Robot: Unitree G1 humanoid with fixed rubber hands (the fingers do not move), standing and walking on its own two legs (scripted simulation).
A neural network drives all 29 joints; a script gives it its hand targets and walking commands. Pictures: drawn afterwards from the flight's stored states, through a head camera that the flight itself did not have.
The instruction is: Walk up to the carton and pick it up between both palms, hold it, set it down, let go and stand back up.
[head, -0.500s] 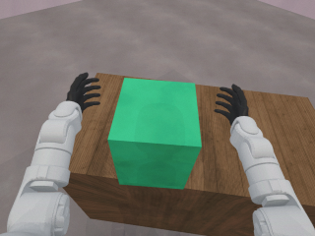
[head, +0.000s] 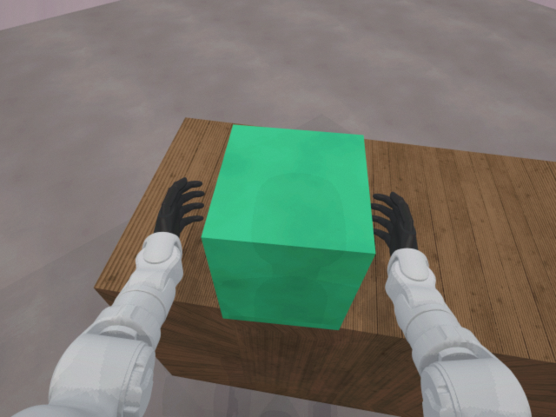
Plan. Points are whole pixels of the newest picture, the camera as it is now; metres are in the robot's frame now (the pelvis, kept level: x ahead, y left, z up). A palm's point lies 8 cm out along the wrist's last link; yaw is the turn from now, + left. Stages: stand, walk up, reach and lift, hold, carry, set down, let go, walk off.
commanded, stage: reach and lift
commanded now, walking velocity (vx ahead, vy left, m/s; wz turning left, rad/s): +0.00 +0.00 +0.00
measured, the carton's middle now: (288, 232) +0.40 +0.00 +0.02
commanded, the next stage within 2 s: none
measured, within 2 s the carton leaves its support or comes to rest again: leaves its support in 0.96 s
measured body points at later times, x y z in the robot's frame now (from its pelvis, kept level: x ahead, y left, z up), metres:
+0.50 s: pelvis -0.02 -0.01 -0.03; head +0.03 -0.01 +0.42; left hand +0.40 +0.15 +0.01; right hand +0.39 -0.15 +0.00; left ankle -0.01 +0.13 -0.73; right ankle +0.02 -0.13 -0.73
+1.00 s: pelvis +0.00 +0.00 +0.00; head +0.03 +0.00 +0.45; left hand +0.38 +0.13 +0.02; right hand +0.37 -0.16 +0.02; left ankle -0.01 +0.13 -0.73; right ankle +0.02 -0.13 -0.73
